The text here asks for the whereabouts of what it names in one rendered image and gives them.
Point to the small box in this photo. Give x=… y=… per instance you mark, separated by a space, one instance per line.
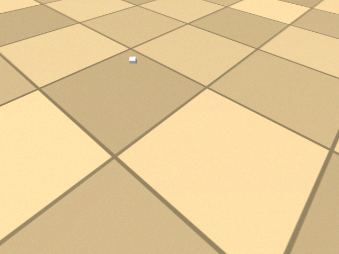
x=132 y=60

